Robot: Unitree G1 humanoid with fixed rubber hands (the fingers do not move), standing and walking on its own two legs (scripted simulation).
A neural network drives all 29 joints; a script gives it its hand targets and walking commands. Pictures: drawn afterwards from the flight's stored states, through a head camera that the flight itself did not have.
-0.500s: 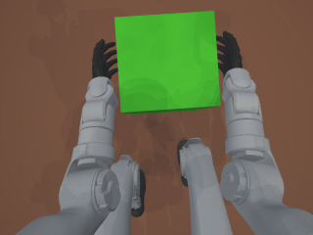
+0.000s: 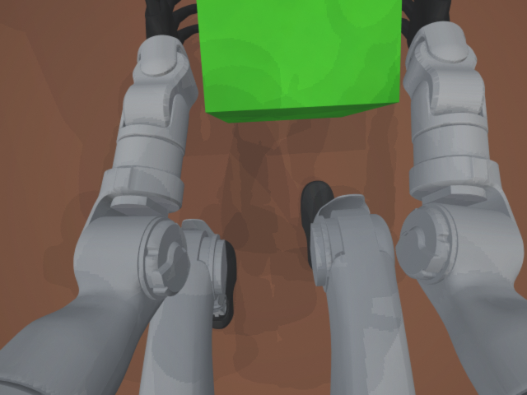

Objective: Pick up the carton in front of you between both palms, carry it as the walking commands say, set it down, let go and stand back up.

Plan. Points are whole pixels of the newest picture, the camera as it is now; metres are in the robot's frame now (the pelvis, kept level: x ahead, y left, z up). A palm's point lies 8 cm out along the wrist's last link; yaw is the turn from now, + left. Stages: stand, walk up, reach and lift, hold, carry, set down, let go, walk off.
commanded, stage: set down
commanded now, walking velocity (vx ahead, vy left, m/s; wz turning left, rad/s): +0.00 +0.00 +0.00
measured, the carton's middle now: (288, 42) +0.52 -0.13 -0.23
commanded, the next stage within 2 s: none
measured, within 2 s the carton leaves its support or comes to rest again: rests again in 0.60 s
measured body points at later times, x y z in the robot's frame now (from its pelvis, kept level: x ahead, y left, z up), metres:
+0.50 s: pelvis -0.01 +0.00 -0.05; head +0.35 -0.07 +0.20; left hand +0.55 +0.01 -0.22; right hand +0.51 -0.29 -0.22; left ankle +0.07 +0.11 -0.40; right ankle +0.15 -0.14 -0.40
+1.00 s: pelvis -0.02 +0.00 -0.06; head +0.35 -0.06 +0.18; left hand +0.55 +0.01 -0.24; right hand +0.50 -0.30 -0.23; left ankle +0.07 +0.11 -0.40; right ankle +0.15 -0.14 -0.40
